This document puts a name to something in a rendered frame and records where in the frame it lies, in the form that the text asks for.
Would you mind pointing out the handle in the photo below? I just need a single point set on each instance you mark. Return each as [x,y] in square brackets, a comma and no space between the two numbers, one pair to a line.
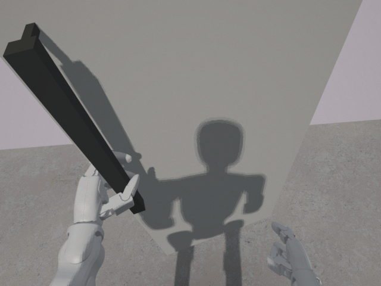
[33,64]

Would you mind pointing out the left robot hand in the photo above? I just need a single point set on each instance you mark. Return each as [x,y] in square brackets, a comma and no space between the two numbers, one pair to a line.
[92,191]

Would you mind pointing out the right robot forearm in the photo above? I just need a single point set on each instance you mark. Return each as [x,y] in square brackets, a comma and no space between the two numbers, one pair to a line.
[303,277]

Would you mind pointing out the left robot forearm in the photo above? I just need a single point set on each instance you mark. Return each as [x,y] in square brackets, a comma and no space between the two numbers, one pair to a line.
[81,255]

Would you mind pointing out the right robot hand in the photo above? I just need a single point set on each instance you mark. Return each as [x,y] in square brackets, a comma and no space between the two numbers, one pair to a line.
[285,260]

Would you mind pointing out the fridge door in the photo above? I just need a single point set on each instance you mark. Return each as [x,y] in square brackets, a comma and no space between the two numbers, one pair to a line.
[211,98]

